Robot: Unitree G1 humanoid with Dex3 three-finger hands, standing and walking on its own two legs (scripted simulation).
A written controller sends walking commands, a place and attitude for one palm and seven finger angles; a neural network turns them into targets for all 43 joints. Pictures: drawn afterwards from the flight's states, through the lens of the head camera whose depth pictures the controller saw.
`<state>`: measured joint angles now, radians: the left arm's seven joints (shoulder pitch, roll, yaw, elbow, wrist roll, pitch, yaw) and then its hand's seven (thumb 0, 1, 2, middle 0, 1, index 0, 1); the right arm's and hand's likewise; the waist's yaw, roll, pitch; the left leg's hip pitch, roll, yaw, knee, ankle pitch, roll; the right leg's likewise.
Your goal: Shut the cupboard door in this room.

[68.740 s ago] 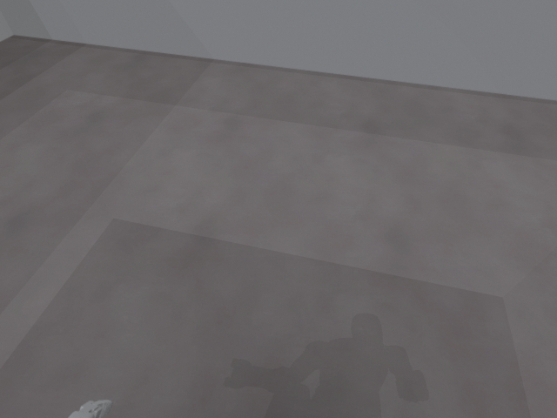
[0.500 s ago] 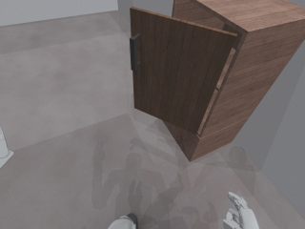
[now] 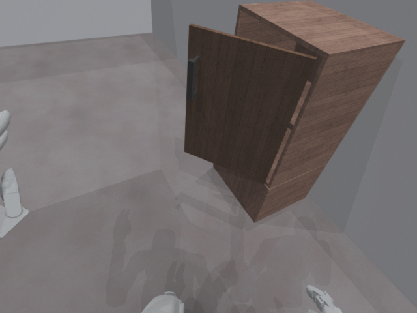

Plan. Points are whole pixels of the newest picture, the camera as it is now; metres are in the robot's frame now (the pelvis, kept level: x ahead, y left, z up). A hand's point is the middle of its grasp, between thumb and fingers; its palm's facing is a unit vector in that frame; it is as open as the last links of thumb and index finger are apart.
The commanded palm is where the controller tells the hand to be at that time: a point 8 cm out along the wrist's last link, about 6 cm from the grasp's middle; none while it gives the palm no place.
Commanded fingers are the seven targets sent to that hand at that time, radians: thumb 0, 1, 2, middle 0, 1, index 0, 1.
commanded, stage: stop stepping back and stand still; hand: left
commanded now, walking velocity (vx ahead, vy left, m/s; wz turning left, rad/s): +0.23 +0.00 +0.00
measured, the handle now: (193, 78) +0.88 +0.10 +0.01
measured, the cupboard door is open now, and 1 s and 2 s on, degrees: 36 36 36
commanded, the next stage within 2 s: let the arm hang, fingers relaxed in 0.80 s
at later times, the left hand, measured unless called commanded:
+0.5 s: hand (7, 203) +0.20 +0.29 +0.18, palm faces +0.36 -0.79 -0.50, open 7.4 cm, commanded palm +0.14 +0.32 +0.19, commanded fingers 0.00 0.90 0.90 -0.20 -0.30 -0.20 -0.30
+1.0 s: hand (49, 229) +0.23 +0.29 +0.07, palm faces +0.15 -0.85 -0.50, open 7.4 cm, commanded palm none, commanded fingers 0.00 0.90 0.90 -0.20 -0.30 -0.20 -0.30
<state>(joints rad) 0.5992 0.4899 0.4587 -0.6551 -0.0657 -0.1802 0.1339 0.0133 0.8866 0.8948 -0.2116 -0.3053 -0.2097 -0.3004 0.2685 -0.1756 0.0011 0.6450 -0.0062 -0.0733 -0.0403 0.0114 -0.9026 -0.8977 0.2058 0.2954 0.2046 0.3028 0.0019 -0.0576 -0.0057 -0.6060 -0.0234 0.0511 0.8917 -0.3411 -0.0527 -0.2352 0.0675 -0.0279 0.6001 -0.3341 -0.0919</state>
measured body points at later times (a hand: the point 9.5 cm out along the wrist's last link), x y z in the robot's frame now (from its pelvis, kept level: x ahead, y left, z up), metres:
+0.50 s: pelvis -0.02 +0.04 +0.01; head -0.02 +0.04 +0.46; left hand +0.17 +0.33 +0.21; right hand +0.12 -0.20 -0.09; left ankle +0.04 +0.14 -0.72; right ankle -0.07 -0.03 -0.72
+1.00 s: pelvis -0.01 +0.05 +0.00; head -0.02 +0.02 +0.45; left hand +0.21 +0.33 +0.10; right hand +0.13 -0.21 -0.10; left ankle +0.04 +0.15 -0.72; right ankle -0.07 -0.03 -0.72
